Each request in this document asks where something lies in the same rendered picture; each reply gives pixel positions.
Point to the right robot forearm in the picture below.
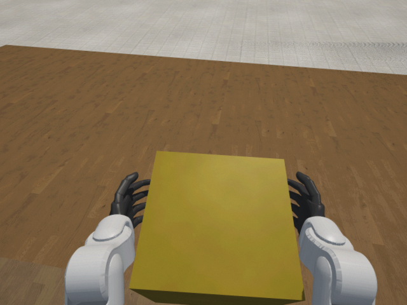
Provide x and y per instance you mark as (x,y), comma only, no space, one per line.
(342,276)

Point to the left robot forearm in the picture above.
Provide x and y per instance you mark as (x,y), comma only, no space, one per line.
(95,272)

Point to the right robot hand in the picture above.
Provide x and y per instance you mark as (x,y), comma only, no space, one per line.
(309,200)

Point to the carton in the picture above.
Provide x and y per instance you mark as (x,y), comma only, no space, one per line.
(217,230)

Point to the left robot hand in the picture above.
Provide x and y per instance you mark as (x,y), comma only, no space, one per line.
(124,198)

